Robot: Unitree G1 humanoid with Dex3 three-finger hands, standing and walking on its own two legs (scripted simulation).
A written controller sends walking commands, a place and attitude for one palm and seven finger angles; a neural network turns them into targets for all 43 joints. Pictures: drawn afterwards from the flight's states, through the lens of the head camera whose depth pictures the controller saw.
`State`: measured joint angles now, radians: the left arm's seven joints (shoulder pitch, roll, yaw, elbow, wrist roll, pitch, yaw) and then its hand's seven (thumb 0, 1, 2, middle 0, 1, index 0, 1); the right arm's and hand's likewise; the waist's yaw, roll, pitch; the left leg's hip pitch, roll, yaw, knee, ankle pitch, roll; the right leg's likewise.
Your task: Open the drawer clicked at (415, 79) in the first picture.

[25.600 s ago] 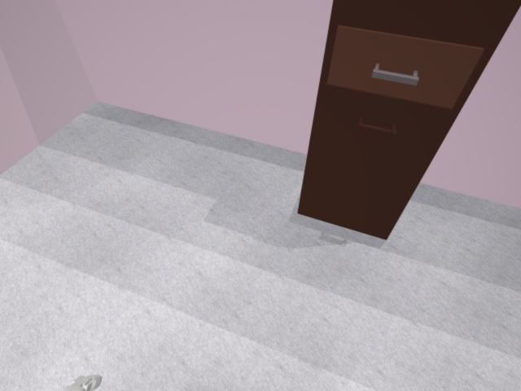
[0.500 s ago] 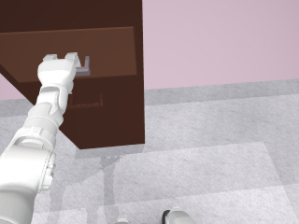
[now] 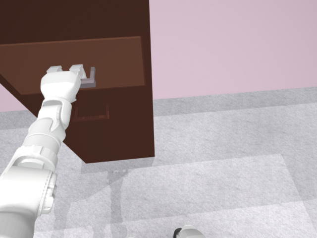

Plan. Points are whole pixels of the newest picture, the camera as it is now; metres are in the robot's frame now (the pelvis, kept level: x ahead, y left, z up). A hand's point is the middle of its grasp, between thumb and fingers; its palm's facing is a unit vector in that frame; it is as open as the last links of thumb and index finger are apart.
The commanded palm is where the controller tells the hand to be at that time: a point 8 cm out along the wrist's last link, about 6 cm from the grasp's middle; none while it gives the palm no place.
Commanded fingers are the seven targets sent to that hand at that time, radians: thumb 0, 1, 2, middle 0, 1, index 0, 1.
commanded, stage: pull the drawer open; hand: left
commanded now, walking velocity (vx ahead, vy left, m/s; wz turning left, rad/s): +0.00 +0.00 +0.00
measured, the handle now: (71, 78) +0.52 +0.22 +0.06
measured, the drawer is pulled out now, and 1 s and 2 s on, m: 0.00 0.03 0.05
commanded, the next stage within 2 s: none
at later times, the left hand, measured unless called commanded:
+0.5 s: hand (69, 105) +0.46 +0.22 +0.03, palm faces +0.00 -0.03 -1.00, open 5.1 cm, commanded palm +0.41 +0.23 +0.08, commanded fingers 0.00 0.90 0.90 -0.40 -1.35 -0.40 -1.35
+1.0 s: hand (68, 106) +0.45 +0.22 +0.03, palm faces -0.04 +0.00 -1.00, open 5.1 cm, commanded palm +0.44 +0.24 +0.08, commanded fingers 0.00 0.90 0.90 -0.40 -1.35 -0.40 -1.35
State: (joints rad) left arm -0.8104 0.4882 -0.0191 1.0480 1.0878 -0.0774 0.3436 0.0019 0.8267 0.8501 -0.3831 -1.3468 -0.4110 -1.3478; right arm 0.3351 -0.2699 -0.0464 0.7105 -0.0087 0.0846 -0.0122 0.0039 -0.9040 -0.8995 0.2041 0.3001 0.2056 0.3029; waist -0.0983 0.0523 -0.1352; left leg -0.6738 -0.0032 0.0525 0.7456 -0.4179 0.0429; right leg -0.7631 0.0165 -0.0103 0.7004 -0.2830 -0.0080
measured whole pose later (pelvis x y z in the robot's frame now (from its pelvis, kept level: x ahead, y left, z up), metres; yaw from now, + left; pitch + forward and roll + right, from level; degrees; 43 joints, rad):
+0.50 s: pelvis +0.03 +0.01 +0.01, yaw -1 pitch +17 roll -1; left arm -0.54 0.41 -0.06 0.73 1.06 0.02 0.32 0.00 0.83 0.84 -0.32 -1.35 -0.40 -1.35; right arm 0.28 -0.26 -0.05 0.67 0.01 0.11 0.00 0.01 -0.90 -0.90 0.20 0.30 0.21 0.30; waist -0.05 0.06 -0.14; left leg -0.53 -0.01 0.06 0.66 -0.42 0.05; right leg -0.63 0.02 0.00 0.62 -0.29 0.00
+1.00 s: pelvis +0.01 +0.00 +0.01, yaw +1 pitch +17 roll +0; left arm -0.71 0.43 -0.08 0.96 1.09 -0.05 0.34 0.00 0.82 0.87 -0.37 -1.34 -0.41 -1.35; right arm 0.26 -0.25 -0.04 0.71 0.00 0.09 -0.04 0.00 -0.90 -0.90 0.20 0.30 0.21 0.30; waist -0.05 0.05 -0.12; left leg -0.59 -0.02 0.02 0.71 -0.41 0.04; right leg -0.68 0.01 -0.03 0.68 -0.30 -0.01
